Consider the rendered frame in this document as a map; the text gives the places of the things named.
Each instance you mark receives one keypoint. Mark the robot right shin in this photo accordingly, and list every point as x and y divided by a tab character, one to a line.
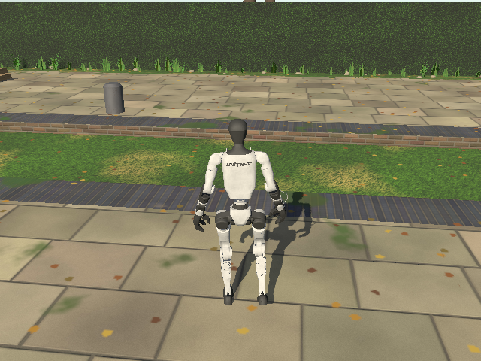
261	270

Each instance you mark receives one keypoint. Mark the humanoid robot head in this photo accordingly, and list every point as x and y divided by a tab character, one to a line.
238	131

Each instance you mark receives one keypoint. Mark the right robot upper arm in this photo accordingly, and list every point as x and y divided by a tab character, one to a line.
262	158

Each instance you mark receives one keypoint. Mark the robot left hand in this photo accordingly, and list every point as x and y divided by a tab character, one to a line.
197	220

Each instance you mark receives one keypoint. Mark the right robot forearm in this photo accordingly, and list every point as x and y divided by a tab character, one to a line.
277	199

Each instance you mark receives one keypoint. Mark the left robot forearm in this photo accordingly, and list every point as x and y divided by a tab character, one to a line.
202	202

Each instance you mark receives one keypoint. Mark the robot right hand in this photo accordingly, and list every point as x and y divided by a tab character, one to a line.
276	213

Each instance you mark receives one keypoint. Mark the left robot upper arm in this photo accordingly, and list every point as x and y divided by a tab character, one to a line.
211	171

